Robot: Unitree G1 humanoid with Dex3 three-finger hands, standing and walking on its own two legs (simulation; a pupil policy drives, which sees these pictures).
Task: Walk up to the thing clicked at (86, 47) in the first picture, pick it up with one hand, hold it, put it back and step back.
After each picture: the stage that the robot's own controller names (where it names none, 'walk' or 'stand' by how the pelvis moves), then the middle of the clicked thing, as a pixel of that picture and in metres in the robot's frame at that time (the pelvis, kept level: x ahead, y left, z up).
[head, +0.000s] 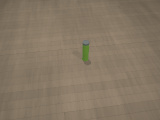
stand; (85, 51) +1.28 -0.01 -0.65
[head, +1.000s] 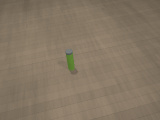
walk; (70, 60) +1.15 +0.22 -0.64
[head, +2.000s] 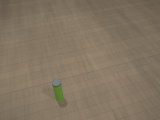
walk; (58, 90) +0.74 +0.25 -0.64
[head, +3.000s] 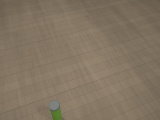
stand; (56, 112) +0.50 +0.18 -0.63
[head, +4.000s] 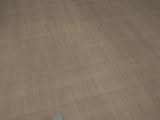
stand; out of the picture +0.46 +0.17 -0.64
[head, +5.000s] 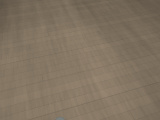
stand; out of the picture +0.45 +0.17 -0.66
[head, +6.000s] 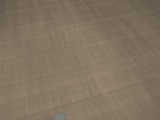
stand; out of the picture +0.46 +0.16 -0.66
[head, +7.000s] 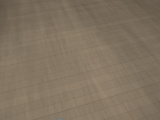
stand; out of the picture +0.46 +0.17 -0.66
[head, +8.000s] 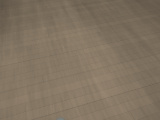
stand; out of the picture +0.46 +0.17 -0.66
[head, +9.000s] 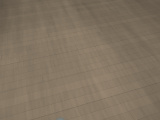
stand; out of the picture +0.45 +0.16 -0.66
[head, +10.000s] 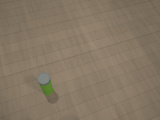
go down; (46, 85) +0.50 +0.17 -0.50
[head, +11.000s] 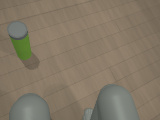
go down; (21, 43) +0.56 +0.20 -0.27
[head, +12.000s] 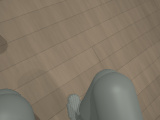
close in; out of the picture +0.55 +0.23 -0.20
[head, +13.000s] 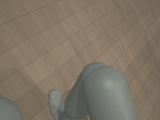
close; out of the picture +0.54 +0.26 -0.18
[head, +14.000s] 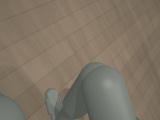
lift; out of the picture +0.50 +0.24 -0.18
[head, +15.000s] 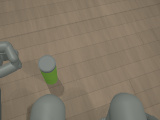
lift; (49, 72) +0.45 +0.16 -0.30
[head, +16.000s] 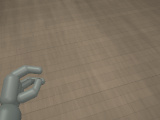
close; out of the picture +0.37 +0.14 -0.61
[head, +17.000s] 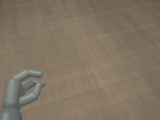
hold; out of the picture +0.37 +0.16 -0.62
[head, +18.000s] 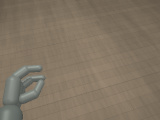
stand; out of the picture +0.37 +0.15 -0.62
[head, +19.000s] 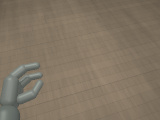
stand; out of the picture +0.37 +0.15 -0.61
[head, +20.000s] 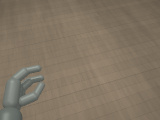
stand; out of the picture +0.37 +0.15 -0.61
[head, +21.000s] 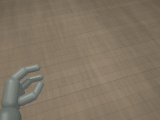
stand; out of the picture +0.37 +0.15 -0.61
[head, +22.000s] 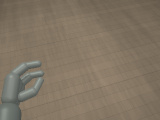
stand; out of the picture +0.37 +0.15 -0.61
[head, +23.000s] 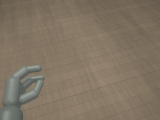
stand; out of the picture +0.37 +0.15 -0.62
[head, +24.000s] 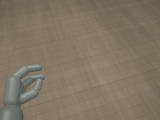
stand; out of the picture +0.37 +0.15 -0.61
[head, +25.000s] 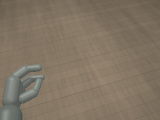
close; out of the picture +0.37 +0.15 -0.61
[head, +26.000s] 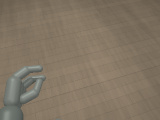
close; out of the picture +0.37 +0.15 -0.61
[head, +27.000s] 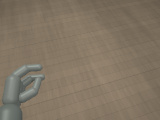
close; out of the picture +0.37 +0.15 -0.61
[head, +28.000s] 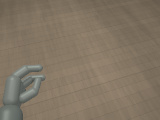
close; out of the picture +0.37 +0.15 -0.61
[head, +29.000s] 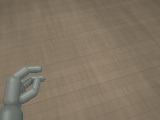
close; out of the picture +0.37 +0.15 -0.61
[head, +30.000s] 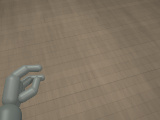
close; out of the picture +0.36 +0.15 -0.61
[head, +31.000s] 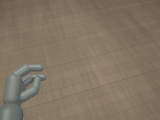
close; out of the picture +0.37 +0.15 -0.61
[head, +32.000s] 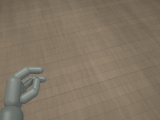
close; out of the picture +0.37 +0.16 -0.60
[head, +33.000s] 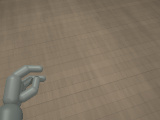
close; out of the picture +0.36 +0.15 -0.61
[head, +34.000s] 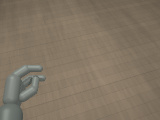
close; out of the picture +0.37 +0.16 -0.62
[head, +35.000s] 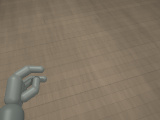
close; out of the picture +0.36 +0.15 -0.61
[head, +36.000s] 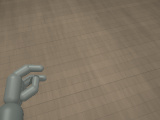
close; out of the picture +0.37 +0.15 -0.61
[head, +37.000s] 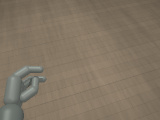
close; out of the picture +0.36 +0.15 -0.61
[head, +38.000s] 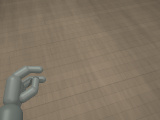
close; out of the picture +0.37 +0.15 -0.62
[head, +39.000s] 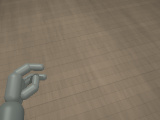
close; out of the picture +0.37 +0.15 -0.61
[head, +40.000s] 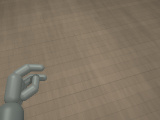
close; out of the picture +0.37 +0.15 -0.61
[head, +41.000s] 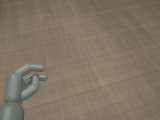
close; out of the picture +0.37 +0.15 -0.61
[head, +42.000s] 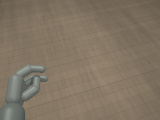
close; out of the picture +0.37 +0.15 -0.61
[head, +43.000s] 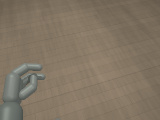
close; out of the picture +0.38 +0.15 -0.61
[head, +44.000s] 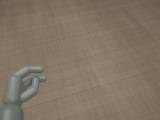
close; out of the picture +0.36 +0.15 -0.61
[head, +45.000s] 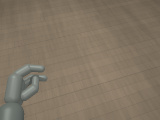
close; out of the picture +0.37 +0.15 -0.61
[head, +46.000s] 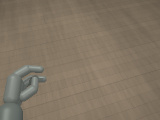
close; out of the picture +0.36 +0.15 -0.61
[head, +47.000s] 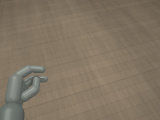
close; out of the picture +0.36 +0.15 -0.61
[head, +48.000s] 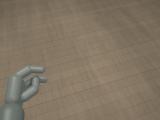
close; out of the picture +0.37 +0.15 -0.61
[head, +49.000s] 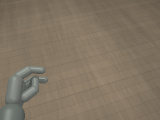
close; out of the picture +0.37 +0.16 -0.61
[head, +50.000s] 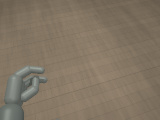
close; out of the picture +0.37 +0.15 -0.61
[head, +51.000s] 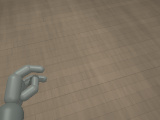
close; out of the picture +0.37 +0.16 -0.61
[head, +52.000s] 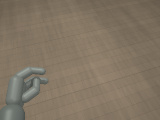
close; out of the picture +0.37 +0.15 -0.61
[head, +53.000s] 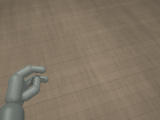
close; out of the picture +0.37 +0.15 -0.61
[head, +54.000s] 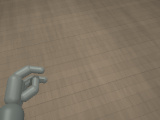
close; out of the picture +0.37 +0.15 -0.61
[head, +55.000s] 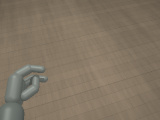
close; out of the picture +0.37 +0.15 -0.61
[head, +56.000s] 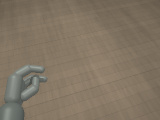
close; out of the picture +0.37 +0.15 -0.61
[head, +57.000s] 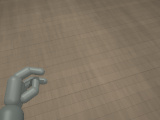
close; out of the picture +0.37 +0.16 -0.61
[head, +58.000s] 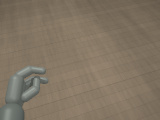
close; out of the picture +0.37 +0.15 -0.61
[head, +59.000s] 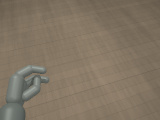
close; out of the picture +0.37 +0.15 -0.61
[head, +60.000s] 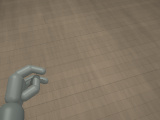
close; out of the picture +0.37 +0.15 -0.61
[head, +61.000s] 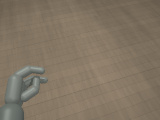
close; out of the picture +0.37 +0.16 -0.61
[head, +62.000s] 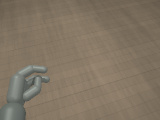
close; out of the picture +0.37 +0.15 -0.61
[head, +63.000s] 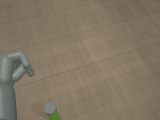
crouch; (52, 112) +0.39 +0.15 -0.55
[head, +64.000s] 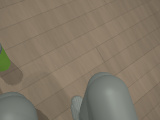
lower; out of the picture +0.45 +0.19 -0.22
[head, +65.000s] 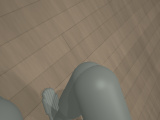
lower; out of the picture +0.44 +0.23 -0.18
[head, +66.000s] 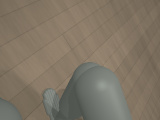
lower; out of the picture +0.43 +0.23 -0.18
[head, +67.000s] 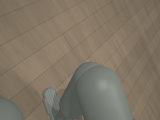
lower; out of the picture +0.44 +0.23 -0.18
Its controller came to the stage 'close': yes
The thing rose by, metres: 0.01
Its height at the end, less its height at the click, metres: +0.00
